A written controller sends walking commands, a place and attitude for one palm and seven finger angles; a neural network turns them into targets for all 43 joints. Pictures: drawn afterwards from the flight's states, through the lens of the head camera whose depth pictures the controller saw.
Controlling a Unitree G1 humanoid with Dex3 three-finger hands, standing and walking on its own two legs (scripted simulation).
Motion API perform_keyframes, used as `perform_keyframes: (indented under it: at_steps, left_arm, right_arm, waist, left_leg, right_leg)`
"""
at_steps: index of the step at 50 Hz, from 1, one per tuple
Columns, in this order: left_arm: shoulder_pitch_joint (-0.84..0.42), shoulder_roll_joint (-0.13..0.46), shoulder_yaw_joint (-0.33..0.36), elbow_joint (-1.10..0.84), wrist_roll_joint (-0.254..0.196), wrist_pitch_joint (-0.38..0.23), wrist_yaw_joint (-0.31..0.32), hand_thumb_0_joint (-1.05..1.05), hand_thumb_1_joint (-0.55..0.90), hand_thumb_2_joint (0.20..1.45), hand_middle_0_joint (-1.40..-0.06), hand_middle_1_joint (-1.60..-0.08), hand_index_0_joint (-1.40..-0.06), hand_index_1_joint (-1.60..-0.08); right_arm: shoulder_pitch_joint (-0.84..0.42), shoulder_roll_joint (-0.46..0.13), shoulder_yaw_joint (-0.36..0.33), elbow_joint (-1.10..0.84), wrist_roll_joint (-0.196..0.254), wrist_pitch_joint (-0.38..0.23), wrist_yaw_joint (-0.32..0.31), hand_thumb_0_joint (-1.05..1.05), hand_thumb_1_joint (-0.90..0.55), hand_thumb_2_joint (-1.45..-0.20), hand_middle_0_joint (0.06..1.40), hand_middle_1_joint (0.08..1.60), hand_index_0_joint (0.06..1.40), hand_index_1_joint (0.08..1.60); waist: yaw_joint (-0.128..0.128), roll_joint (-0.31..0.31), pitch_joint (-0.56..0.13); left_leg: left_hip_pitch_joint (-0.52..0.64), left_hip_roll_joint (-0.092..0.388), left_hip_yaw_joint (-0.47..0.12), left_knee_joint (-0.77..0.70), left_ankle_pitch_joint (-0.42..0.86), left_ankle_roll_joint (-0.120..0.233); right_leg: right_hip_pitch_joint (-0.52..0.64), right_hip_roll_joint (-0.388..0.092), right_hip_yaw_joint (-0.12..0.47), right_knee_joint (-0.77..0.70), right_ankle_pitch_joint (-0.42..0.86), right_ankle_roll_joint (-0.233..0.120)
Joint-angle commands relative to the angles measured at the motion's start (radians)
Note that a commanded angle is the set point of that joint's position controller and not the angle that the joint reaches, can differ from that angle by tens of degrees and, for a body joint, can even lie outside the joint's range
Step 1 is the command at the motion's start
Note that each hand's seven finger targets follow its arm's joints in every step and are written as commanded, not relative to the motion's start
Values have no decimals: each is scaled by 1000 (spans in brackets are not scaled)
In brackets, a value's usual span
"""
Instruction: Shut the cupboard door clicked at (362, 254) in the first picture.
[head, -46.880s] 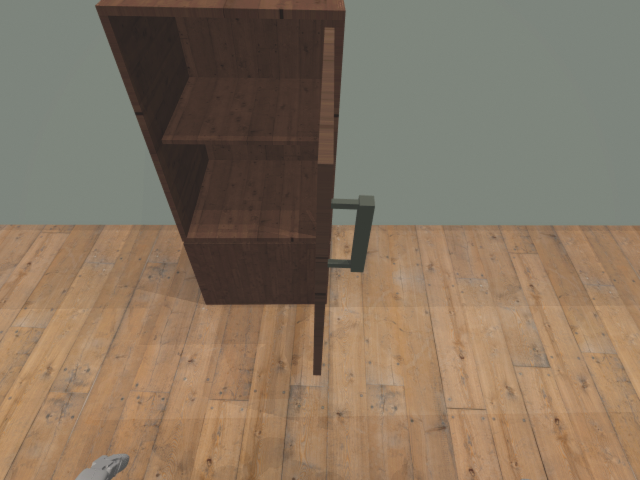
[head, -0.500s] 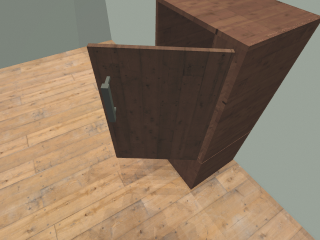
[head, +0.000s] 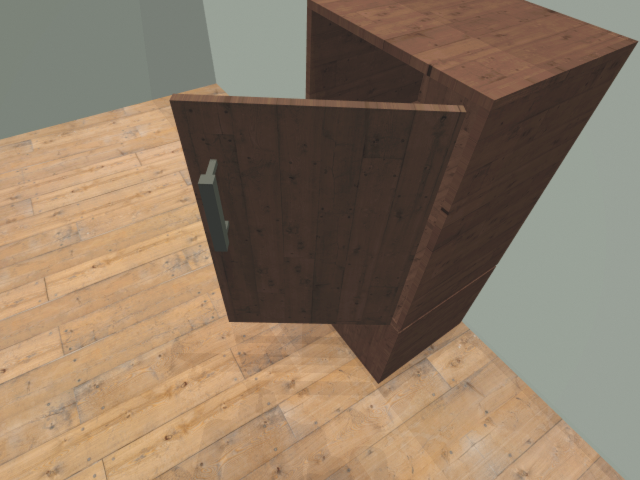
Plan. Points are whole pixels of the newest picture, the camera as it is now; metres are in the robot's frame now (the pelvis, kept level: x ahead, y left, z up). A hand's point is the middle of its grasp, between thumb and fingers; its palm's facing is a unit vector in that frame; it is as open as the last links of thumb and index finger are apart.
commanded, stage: look again from close up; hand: left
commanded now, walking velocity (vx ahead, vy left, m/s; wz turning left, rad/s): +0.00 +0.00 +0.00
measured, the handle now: (217, 207) +0.50 +0.20 +0.03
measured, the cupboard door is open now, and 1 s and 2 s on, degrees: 55 55 55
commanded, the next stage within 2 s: shuffle to correct the standing spot in 0.16 s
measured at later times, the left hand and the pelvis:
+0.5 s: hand out of the picture +0.01 +0.16 -0.18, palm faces +0.02 -0.99 -0.17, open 7.4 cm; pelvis +0.04 +0.00 +0.00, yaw +0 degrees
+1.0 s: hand out of the picture +0.07 +0.19 -0.19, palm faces +0.04 -0.98 -0.21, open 7.4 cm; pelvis +0.05 +0.01 -0.01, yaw +0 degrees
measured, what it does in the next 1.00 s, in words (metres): stands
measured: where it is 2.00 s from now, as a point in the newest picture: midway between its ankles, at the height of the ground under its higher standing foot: outside the picture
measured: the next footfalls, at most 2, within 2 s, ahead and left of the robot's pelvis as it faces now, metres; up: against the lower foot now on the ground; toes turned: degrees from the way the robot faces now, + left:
none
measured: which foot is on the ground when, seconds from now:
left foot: down 0.00-1.00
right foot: down 0.00-1.00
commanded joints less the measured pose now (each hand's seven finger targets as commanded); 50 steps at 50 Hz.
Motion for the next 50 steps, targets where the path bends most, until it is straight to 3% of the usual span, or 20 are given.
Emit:
perform_keyframes:
  at_steps: [1,13,17,21,23,26,27,29,31,33,36,38,41,43,45,46,47,48,49,50]
  left_arm:
    - [57,93,12,-25,-4,-12,2,0,900,900,-200,-300,-200,-300]
    - [69,83,11,-9,-6,-14,2,0,900,900,-200,-300,-200,-300]
    - [72,73,15,-3,2,-6,-8,0,900,900,-200,-300,-200,-300]
    - [97,62,23,-10,8,-5,-21,0,900,900,-200,-300,-200,-300]
    - [110,54,25,-9,7,-12,-23,0,900,900,-200,-300,-200,-300]
    - [147,58,30,-1,1,-20,-22,0,900,900,-200,-300,-200,-300]
    - [157,58,30,4,-1,-24,-17,0,900,900,-200,-300,-200,-300]
    - [193,75,31,26,-7,-34,-5,0,900,900,-200,-300,-200,-300]
    - [176,80,26,23,-15,-39,5,0,900,900,-200,-300,-200,-300]
    - [161,93,30,7,-17,-36,14,0,900,900,-200,-300,-200,-300]
    - [151,119,45,-12,-12,-22,23,0,900,900,-200,-300,-200,-300]
    - [143,127,54,-23,-9,-13,23,0,900,900,-200,-300,-200,-300]
    - [99,132,59,-43,-2,1,19,0,900,900,-200,-300,-200,-300]
    - [55,133,59,-63,0,13,16,0,900,900,-200,-300,-200,-300]
    - [31,111,52,-86,1,18,10,0,900,900,-200,-300,-200,-300]
    - [33,88,47,-95,0,18,10,0,900,900,-200,-300,-200,-300]
    - [28,70,42,-98,-1,17,14,0,900,900,-200,-300,-200,-300]
    - [20,59,38,-104,-3,17,17,0,900,900,-200,-300,-200,-300]
    - [-13,66,40,-106,-4,26,18,0,900,900,-200,-300,-200,-300]
    - [-30,83,48,-110,-7,33,19,0,900,900,-200,-300,-200,-300]
  right_arm:
    - [42,-108,-20,-23,-2,-16,-5,0,-900,-900,200,300,200,300]
    - [46,-102,-18,-2,-1,-17,-6,0,-900,-900,200,300,200,300]
    - [65,-115,-25,9,-8,-8,-4,0,-900,-900,200,300,200,300]
    - [73,-130,-37,-1,-10,-9,-4,0,-900,-900,200,300,200,300]
    - [83,-126,-36,-1,-11,-15,-6,0,-900,-900,200,300,200,300]
    - [88,-97,-31,-6,-7,-23,-9,0,-900,-900,200,300,200,300]
    - [90,-81,-24,-6,-4,-28,-11,0,-900,-900,200,300,200,300]
    - [101,-60,-13,2,-4,-34,-19,0,-900,-900,200,300,200,300]
    - [115,-59,-15,12,1,-29,-28,0,-900,-900,200,300,200,300]
    - [119,-77,-23,12,6,-22,-37,0,-900,-900,200,300,200,300]
    - [106,-93,-41,-8,5,-5,-43,0,-900,-900,200,300,200,300]
    - [92,-95,-50,-24,3,5,-41,0,-900,-900,200,300,200,300]
    - [61,-66,-55,-46,4,18,-32,0,-900,-900,200,300,200,300]
    - [51,-53,-51,-54,4,22,-25,0,-900,-900,200,300,200,300]
    - [52,-72,-49,-67,-4,12,-21,0,-900,-900,200,300,200,300]
    - [63,-99,-51,-69,-6,1,-23,0,-900,-900,200,300,200,300]
    - [67,-127,-51,-68,-8,-3,-27,0,-900,-900,200,300,200,300]
    - [71,-142,-51,-64,-11,-7,-33,0,-900,-900,200,300,200,300]
    - [82,-148,-51,-56,-13,-13,-34,0,-900,-900,200,300,200,300]
    - [79,-142,-47,-59,-14,-12,-36,0,-900,-900,200,300,200,300]
  waist:
    - [5,21,15]
    - [7,17,10]
    - [1,37,57]
    - [8,94,125]
    - [11,69,134]
    - [19,27,122]
    - [22,-22,100]
    - [20,-82,13]
    - [2,-39,-26]
    - [1,4,-70]
    - [8,6,-81]
    - [11,-24,-92]
    - [8,-81,-58]
    - [-3,-71,-6]
    - [-7,19,6]
    - [-5,99,-14]
    - [-5,96,-39]
    - [-7,101,-56]
    - [-22,193,-52]
    - [-21,192,-48]
  left_leg:
    - [-44,141,-146,-143,51,-16]
    - [-17,138,-135,-145,73,-18]
    - [-53,158,-172,-206,-248,-5]
    - [-102,205,-229,-264,-375,27]
    - [-107,202,-232,-235,-322,34]
    - [-109,153,-174,-138,-167,25]
    - [-96,127,-130,-73,-18,13]
    - [-58,95,-65,27,187,-17]
    - [1,107,-75,2,353,-39]
    - [57,121,-77,27,526,-45]
    - [64,122,-59,87,585,-46]
    - [41,110,-47,127,485,-51]
    - [2,77,-43,148,203,-59]
    - [9,78,-53,74,123,-56]
    - [65,137,-105,-20,314,-31]
    - [84,193,-161,-51,505,2]
    - [104,243,-199,-46,695,37]
    - [163,268,-219,-34,899,67]
    - [182,298,-253,-56,1021,97]
    - [152,315,-251,-75,976,128]
  right_leg:
    - [30,-60,64,-71,57,-42]
    - [38,-65,69,-82,76,-41]
    - [-1,-30,39,-64,-151,-45]
    - [-31,0,-6,5,-162,-49]
    - [-21,-8,-1,9,-129,-55]
    - [19,-37,48,-22,-73,-72]
    - [50,-58,76,-31,30,-78]
    - [143,-115,112,-15,399,-93]
    - [164,-122,81,37,699,-89]
    - [163,-119,64,74,780,-74]
    - [147,-131,73,105,818,-82]
    - [147,-153,95,95,793,-100]
    - [107,-197,128,33,694,-146]
    - [23,-194,130,10,495,-146]
    - [-41,-106,76,53,290,-82]
    - [-25,-50,26,98,209,-45]
    - [-18,-10,-3,143,51,-27]
    - [-52,8,-6,198,-119,-26]
    - [-99,17,10,295,-258,-20]
    - [-98,13,48,375,-330,-24]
